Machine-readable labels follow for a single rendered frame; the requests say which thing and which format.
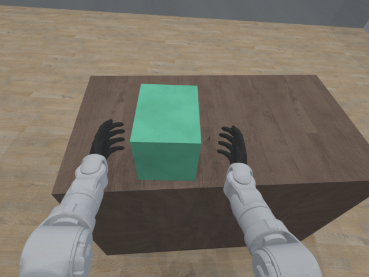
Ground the robot left upper arm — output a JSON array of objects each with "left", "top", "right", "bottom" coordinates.
[{"left": 19, "top": 226, "right": 93, "bottom": 277}]

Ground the pedestal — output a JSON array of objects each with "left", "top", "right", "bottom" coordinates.
[{"left": 51, "top": 75, "right": 369, "bottom": 255}]

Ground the right robot forearm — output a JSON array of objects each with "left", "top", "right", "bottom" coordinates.
[{"left": 223, "top": 163, "right": 322, "bottom": 277}]

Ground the left robot forearm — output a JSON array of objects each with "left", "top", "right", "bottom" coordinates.
[{"left": 19, "top": 154, "right": 108, "bottom": 275}]

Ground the robot right hand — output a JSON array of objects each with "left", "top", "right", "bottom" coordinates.
[{"left": 217, "top": 126, "right": 247, "bottom": 165}]

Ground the robot left hand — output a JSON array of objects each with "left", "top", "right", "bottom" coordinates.
[{"left": 89, "top": 119, "right": 125, "bottom": 160}]

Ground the robot right upper arm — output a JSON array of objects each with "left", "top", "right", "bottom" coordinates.
[{"left": 252, "top": 242, "right": 321, "bottom": 277}]

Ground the carton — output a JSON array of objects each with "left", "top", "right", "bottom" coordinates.
[{"left": 130, "top": 84, "right": 201, "bottom": 181}]

